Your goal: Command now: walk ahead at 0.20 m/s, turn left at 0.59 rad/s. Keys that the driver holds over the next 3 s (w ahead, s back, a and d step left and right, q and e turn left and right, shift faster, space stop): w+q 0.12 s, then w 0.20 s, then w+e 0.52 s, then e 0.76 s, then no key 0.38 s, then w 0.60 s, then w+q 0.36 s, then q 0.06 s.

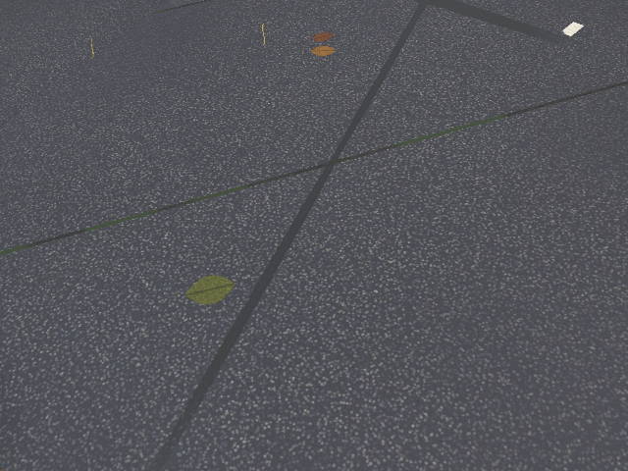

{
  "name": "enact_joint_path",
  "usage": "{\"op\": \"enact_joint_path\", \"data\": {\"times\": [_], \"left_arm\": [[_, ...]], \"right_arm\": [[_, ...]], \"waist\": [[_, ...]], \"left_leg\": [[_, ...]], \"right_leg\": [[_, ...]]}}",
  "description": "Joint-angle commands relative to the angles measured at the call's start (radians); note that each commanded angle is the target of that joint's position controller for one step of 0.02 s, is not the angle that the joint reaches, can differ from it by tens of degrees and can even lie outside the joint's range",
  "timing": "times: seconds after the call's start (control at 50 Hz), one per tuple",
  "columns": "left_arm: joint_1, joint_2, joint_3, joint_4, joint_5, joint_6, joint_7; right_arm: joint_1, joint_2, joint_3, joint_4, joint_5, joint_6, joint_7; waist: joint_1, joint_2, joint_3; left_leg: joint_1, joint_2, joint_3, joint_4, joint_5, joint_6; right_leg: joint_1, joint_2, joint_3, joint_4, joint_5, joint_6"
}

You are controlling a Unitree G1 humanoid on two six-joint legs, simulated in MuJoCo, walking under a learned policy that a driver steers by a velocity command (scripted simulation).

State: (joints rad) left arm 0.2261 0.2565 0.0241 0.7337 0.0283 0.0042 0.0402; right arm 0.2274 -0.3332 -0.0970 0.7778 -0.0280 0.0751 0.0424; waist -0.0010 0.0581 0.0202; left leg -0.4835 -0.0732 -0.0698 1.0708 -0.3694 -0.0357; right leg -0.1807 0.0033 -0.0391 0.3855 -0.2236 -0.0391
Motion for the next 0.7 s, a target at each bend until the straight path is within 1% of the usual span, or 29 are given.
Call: {"op": "enact_joint_path", "data": {"times": [0.02, 0.06, 0.12, 0.18, 0.22, 0.24, 0.26, 0.28, 0.3, 0.32, 0.34, 0.36, 0.38, 0.4, 0.42, 0.44, 0.46, 0.48, 0.5, 0.52, 0.56, 0.6, 0.62, 0.66, 0.68, 0.7], "left_arm": [[0.089, 0.170, 0.052, -0.023, -0.001, -0.022, -0.003], [0.117, 0.179, 0.061, -0.006, 0.000, -0.038, -0.007], [0.125, 0.179, 0.068, 0.010, 0.002, -0.056, -0.018], [0.145, 0.176, 0.071, 0.036, 0.005, -0.069, -0.032], [0.150, 0.180, 0.074, 0.052, 0.007, -0.071, -0.041], [0.154, 0.184, 0.075, 0.062, 0.006, -0.069, -0.046], [0.149, 0.188, 0.076, 0.071, 0.000, -0.064, -0.051], [0.132, 0.186, 0.073, 0.077, -0.013, -0.059, -0.052], [0.132, 0.158, 0.062, 0.079, -0.014, -0.058, -0.053], [0.105, 0.099, 0.038, 0.051, -0.009, -0.057, -0.055], [0.091, 0.033, 0.021, -0.010, -0.004, -0.058, -0.064], [0.063, 0.140, 0.047, 0.012, 0.009, -0.047, -0.057], [0.056, 0.149, 0.053, 0.023, -0.009, -0.051, -0.069], [0.078, 0.133, 0.050, 0.045, -0.020, -0.055, -0.079], [0.101, 0.125, 0.051, 0.067, -0.015, -0.050, -0.082], [0.133, 0.117, 0.051, 0.095, -0.004, -0.038, -0.085], [0.149, 0.103, 0.049, 0.098, -0.002, -0.033, -0.088], [0.137, 0.096, 0.050, 0.099, -0.004, -0.030, -0.088], [0.114, 0.086, 0.050, 0.093, -0.004, -0.028, -0.089], [0.086, 0.080, 0.049, 0.089, -0.005, -0.027, -0.090], [0.013, 0.068, 0.046, 0.065, -0.002, -0.026, -0.092], [-0.053, 0.045, 0.034, 0.042, 0.001, -0.029, -0.098], [-0.088, 0.034, 0.027, 0.030, 0.001, -0.030, -0.102], [-0.165, 0.020, 0.015, -0.001, 0.004, -0.031, -0.111], [-0.187, 0.017, 0.011, -0.014, 0.003, -0.031, -0.113], [-0.187, 0.021, 0.010, -0.020, 0.002, -0.031, -0.112]], "right_arm": [[-0.099, -0.068, -0.009, -0.091, -0.004, -0.009, 0.025], [-0.124, -0.056, -0.004, -0.096, -0.006, -0.016, 0.031], [-0.158, -0.041, 0.004, -0.108, -0.005, -0.025, 0.039], [-0.201, -0.012, 0.022, -0.126, -0.004, -0.040, 0.042], [-0.211, -0.007, 0.030, -0.129, -0.006, -0.050, 0.038], [-0.198, -0.007, 0.033, -0.126, -0.006, -0.056, 0.034], [-0.161, -0.002, 0.036, -0.114, -0.008, -0.063, 0.027], [-0.081, 0.005, 0.039, -0.084, -0.014, -0.074, 0.019], [0.047, -0.024, 0.026, -0.030, -0.020, -0.086, 0.007], [0.202, -0.094, 0.006, 0.006, -0.037, -0.099, -0.008], [0.259, -0.236, -0.017, -0.003, -0.018, -0.104, -0.023], [0.207, -0.203, -0.014, -0.002, -0.001, -0.101, -0.035], [0.128, -0.129, 0.011, -0.015, -0.001, -0.105, -0.037], [0.075, -0.074, 0.028, -0.016, -0.002, -0.113, -0.035], [0.044, -0.046, 0.038, -0.018, 0.000, -0.124, -0.039], [0.029, -0.022, 0.047, -0.014, 0.001, -0.135, -0.042], [0.046, -0.033, 0.046, -0.006, 0.003, -0.145, -0.044], [0.066, -0.031, 0.045, 0.010, 0.006, -0.153, -0.043], [0.084, -0.032, 0.045, 0.022, 0.009, -0.159, -0.043], [0.095, -0.027, 0.045, 0.031, 0.007, -0.163, -0.043], [0.117, -0.011, 0.051, 0.051, 0.006, -0.168, -0.045], [0.120, 0.001, 0.057, 0.067, 0.006, -0.172, -0.046], [0.123, 0.001, 0.058, 0.074, 0.007, -0.174, -0.048], [0.154, -0.011, 0.058, 0.098, 0.011, -0.175, -0.056], [0.170, -0.020, 0.058, 0.112, 0.011, -0.174, -0.061], [0.175, -0.030, 0.057, 0.121, 0.010, -0.173, -0.065]], "waist": [[0.066, -0.202, 0.014], [0.076, -0.187, 0.024], [0.078, -0.188, 0.032], [0.083, -0.198, 0.050], [0.076, -0.210, 0.056], [0.066, -0.214, 0.053], [0.039, -0.207, 0.046], [-0.013, -0.174, 0.028], [-0.068, -0.097, -0.036], [-0.142, 0.074, -0.141], [-0.141, 0.278, -0.154], [-0.132, 0.114, -0.066], [-0.083, 0.051, 0.005], [-0.043, 0.035, 0.039], [-0.018, 0.043, 0.045], [-0.003, 0.041, 0.042], [0.003, 0.060, 0.029], [0.006, 0.040, 0.038], [0.007, 0.031, 0.051], [0.003, 0.018, 0.060], [-0.005, 0.013, 0.087], [-0.010, 0.016, 0.101], [-0.015, 0.017, 0.107], [-0.033, 0.009, 0.119], [-0.035, 0.005, 0.119], [-0.027, 0.005, 0.105]], "left_leg": [[-0.215, 0.037, 0.008, -0.054, 0.025, -0.017], [-0.218, 0.053, 0.015, -0.116, 0.037, -0.015], [-0.177, 0.081, 0.048, -0.204, 0.048, 0.000], [-0.072, 0.084, 0.081, -0.335, 0.034, 0.037], [0.024, 0.071, 0.121, -0.422, 0.005, 0.069], [0.081, 0.060, 0.141, -0.462, 0.009, 0.085], [0.158, 0.047, 0.156, -0.521, 0.040, 0.102], [0.299, 0.027, 0.170, -0.607, 0.114, 0.119], [0.500, 0.008, 0.149, -0.652, 0.122, 0.134], [0.691, 0.204, -0.102, -0.747, -0.075, 0.160], [0.805, 0.476, -0.567, -0.895, -0.238, 0.263], [0.691, 0.479, -0.529, -0.885, -0.204, 0.301], [0.600, 0.415, -0.390, -0.874, -0.120, 0.270], [0.524, 0.355, -0.271, -0.898, 0.004, 0.229], [0.496, 0.313, -0.183, -0.919, 0.103, 0.196], [0.480, 0.273, -0.104, -0.926, 0.211, 0.168], [0.465, 0.283, -0.067, -0.919, 0.325, 0.172], [0.469, 0.280, -0.028, -0.916, 0.428, 0.169], [0.466, 0.284, 0.004, -0.923, 0.478, 0.172], [0.469, 0.285, 0.029, -0.934, 0.494, 0.173], [0.474, 0.281, 0.079, -0.945, 0.567, 0.173], [0.464, 0.262, 0.139, -0.947, 0.619, 0.165], [0.459, 0.256, 0.164, -0.949, 0.642, 0.159], [0.477, 0.270, 0.192, -0.952, 0.705, 0.153], [0.505, 0.281, 0.204, -0.938, 0.767, 0.147], [0.537, 0.287, 0.221, -0.901, 0.885, 0.138]], "right_leg": [[0.218, -0.254, 0.249, -0.210, -0.152, -0.141], [0.249, -0.276, 0.233, -0.226, -0.148, -0.144], [0.232, -0.290, 0.179, -0.241, -0.152, -0.141], [0.155, -0.287, 0.125, -0.240, -0.143, -0.138], [0.099, -0.278, 0.088, -0.220, -0.098, -0.135], [0.074, -0.281, 0.078, -0.203, -0.040, -0.134], [0.043, -0.283, 0.061, -0.169, 0.028, -0.130], [-0.023, -0.269, 0.020, -0.097, 0.087, -0.116], [-0.107, -0.223, -0.042, 0.056, 0.173, -0.092], [-0.244, -0.150, -0.133, 0.346, 0.034, -0.049], [-0.556, -0.001, -0.120, 0.612, -0.351, -0.014], [-0.613, -0.050, 0.014, 0.734, -0.316, -0.030], [-0.588, -0.086, 0.060, 0.736, -0.209, -0.044], [-0.538, -0.101, 0.071, 0.697, -0.130, -0.041], [-0.500, -0.104, 0.071, 0.675, -0.080, -0.031], [-0.472, -0.093, 0.073, 0.695, -0.039, -0.022], [-0.455, -0.074, 0.081, 0.707, -0.017, -0.015], [-0.476, -0.066, 0.091, 0.721, 0.001, -0.010], [-0.503, -0.063, 0.095, 0.720, 0.023, -0.004], [-0.532, -0.061, 0.096, 0.712, 0.049, 0.002], [-0.579, -0.054, 0.085, 0.650, 0.103, 0.009], [-0.562, -0.047, 0.048, 0.536, 0.170, 0.010], [-0.536, -0.045, 0.020, 0.470, 0.199, 0.007], [-0.494, -0.041, -0.037, 0.355, 0.219, -0.009], [-0.472, -0.034, -0.057, 0.306, 0.213, -0.025], [-0.435, -0.014, -0.079, 0.267, 0.196, -0.045]]}}
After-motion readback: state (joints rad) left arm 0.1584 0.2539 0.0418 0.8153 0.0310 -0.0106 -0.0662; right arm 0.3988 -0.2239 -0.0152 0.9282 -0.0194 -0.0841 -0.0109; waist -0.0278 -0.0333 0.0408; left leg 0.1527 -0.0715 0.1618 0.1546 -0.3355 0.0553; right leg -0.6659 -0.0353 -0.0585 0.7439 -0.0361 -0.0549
